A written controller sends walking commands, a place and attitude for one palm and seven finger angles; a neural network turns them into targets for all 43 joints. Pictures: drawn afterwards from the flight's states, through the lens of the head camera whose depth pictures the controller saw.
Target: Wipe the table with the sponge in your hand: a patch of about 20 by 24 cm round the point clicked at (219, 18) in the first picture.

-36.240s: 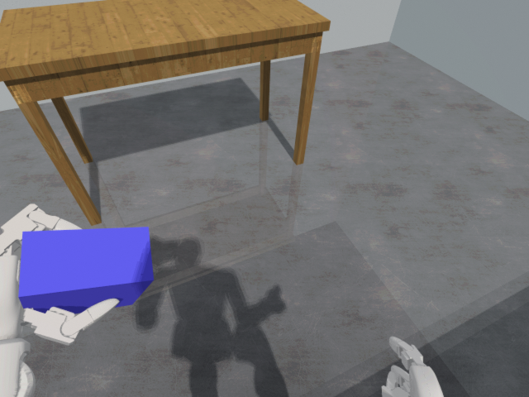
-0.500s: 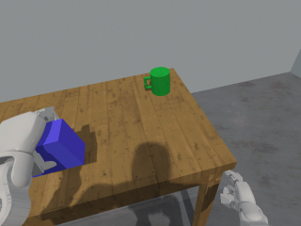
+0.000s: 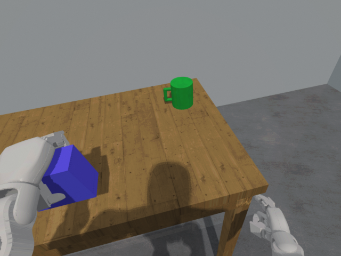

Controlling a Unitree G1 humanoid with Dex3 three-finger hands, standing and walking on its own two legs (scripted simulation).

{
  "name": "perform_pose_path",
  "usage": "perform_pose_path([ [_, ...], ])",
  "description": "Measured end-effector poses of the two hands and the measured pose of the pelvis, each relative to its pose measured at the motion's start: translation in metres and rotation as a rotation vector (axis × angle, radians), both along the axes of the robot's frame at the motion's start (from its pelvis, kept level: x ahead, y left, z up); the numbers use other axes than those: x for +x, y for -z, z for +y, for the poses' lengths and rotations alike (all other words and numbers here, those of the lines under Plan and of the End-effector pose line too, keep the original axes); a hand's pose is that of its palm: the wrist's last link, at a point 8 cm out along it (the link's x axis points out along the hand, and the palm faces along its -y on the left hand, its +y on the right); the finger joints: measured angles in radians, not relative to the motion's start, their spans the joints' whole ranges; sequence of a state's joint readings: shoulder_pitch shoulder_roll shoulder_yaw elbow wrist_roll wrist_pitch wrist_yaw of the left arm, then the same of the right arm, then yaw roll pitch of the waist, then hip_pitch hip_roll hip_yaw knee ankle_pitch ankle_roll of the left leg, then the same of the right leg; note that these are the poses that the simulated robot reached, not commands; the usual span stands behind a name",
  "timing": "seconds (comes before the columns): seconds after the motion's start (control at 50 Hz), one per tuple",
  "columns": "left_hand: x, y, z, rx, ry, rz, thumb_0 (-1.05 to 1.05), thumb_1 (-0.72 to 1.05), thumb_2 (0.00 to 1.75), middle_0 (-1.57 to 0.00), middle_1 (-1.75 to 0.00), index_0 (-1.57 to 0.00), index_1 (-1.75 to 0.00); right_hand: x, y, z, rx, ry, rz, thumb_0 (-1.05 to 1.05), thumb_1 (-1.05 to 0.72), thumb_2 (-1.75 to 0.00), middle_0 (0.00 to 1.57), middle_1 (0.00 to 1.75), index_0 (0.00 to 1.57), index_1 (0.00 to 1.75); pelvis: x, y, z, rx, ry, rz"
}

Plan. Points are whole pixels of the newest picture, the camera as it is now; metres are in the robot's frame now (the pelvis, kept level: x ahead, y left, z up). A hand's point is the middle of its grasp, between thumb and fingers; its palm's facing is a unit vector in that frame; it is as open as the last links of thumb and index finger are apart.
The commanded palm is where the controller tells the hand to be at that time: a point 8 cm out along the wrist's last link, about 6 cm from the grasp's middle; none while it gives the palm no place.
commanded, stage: bring the sponge back beside the body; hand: left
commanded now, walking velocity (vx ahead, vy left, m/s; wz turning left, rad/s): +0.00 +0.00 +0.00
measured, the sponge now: (60, 183) +0.19 +0.28 +0.12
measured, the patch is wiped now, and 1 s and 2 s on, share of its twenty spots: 1.00 1.00 1.00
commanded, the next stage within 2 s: step back with the hand held close in 0.22 s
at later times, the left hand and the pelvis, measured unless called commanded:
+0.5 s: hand (71, 156) +0.22 +0.24 +0.18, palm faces +0.34 -0.77 -0.54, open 10.2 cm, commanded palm +0.15 +0.28 +0.23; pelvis +0.00 +0.00 +0.00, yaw +1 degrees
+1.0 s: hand (47, 173) +0.17 +0.26 +0.19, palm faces +0.38 -0.82 -0.43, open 10.2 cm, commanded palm +0.12 +0.31 +0.23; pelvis -0.03 +0.02 -0.02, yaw +2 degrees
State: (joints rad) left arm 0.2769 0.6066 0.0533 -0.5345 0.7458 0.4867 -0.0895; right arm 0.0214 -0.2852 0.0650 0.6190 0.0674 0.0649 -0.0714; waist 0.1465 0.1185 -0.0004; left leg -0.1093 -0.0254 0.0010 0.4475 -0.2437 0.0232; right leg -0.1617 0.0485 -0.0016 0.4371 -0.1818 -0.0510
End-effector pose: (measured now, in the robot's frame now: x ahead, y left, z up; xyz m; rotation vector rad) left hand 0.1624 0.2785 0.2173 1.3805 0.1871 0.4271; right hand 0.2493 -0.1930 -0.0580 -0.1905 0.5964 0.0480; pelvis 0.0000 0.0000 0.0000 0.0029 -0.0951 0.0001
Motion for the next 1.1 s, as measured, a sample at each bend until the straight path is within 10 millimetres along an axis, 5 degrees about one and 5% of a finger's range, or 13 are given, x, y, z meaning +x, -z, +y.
perform_pose_path([
  [0.36,0.002,-0.003,0.001,0.013,0.001,-0.011,-0.01,-0.52,1.07,-0.70,-1.33,-0.74,-1.31,0.000,0.000,0.000,0.000,0.003,-0.001,0.01,-0.90,-0.90,0.18,0.28,0.19,0.30,0.000,0.000,0.001,0.000,-0.003,0.000],
  [0.44,0.014,0.004,0.005,-0.523,0.194,-0.241,-0.01,-0.52,1.07,-0.70,-1.33,-0.75,-1.31,-0.012,-0.004,-0.002,-0.012,0.006,-0.023,0.01,-0.90,-0.90,0.18,0.28,0.17,0.28,-0.004,0.002,-0.001,-0.011,-0.020,0.040],
  [0.56,0.018,0.005,-0.010,-0.762,0.402,-0.482,-0.01,-0.52,1.07,-0.70,-1.34,-0.74,-1.31,-0.060,0.008,-0.021,-0.087,0.084,0.089,0.01,-0.90,-0.90,0.19,0.29,0.18,0.29,0.000,0.006,-0.001,-0.011,-0.021,0.097],
  [0.7,0.009,-0.024,-0.008,-0.659,0.503,-0.595,-0.01,-0.53,1.07,-0.71,-1.33,-0.75,-1.31,-0.113,0.038,-0.044,-0.114,0.202,0.250,0.01,-0.90,-0.90,0.20,0.30,0.19,0.30,0.001,0.011,0.007,-0.003,-0.023,0.121],
  [0.78,0.009,-0.023,0.005,-0.641,0.467,-0.617,-0.01,-0.53,1.07,-0.70,-1.34,-0.75,-1.31,-0.130,0.047,-0.046,-0.094,0.235,0.275,0.01,-0.90,-0.90,0.20,0.30,0.20,0.30,-0.005,0.014,0.009,-0.013,-0.025,0.125],
  [0.96,-0.017,0.013,0.015,-0.730,0.450,-0.565,-0.01,-0.53,1.07,-0.70,-1.34,-0.75,-1.32,-0.138,0.036,-0.032,-0.119,0.223,0.209,0.01,-0.90,-0.90,0.20,0.30,0.20,0.30,-0.028,0.021,0.019,-0.032,-0.040,0.126],
  [1.1,-0.053,-0.017,0.027,-0.609,0.475,-0.680,-0.01,-0.53,1.07,-0.71,-1.33,-0.75,-1.31,-0.125,0.023,-0.009,-0.124,0.140,0.115,0.01,-0.90,-0.90,0.20,0.30,0.20,0.30,-0.040,0.018,0.026,-0.032,-0.023,0.132],
])
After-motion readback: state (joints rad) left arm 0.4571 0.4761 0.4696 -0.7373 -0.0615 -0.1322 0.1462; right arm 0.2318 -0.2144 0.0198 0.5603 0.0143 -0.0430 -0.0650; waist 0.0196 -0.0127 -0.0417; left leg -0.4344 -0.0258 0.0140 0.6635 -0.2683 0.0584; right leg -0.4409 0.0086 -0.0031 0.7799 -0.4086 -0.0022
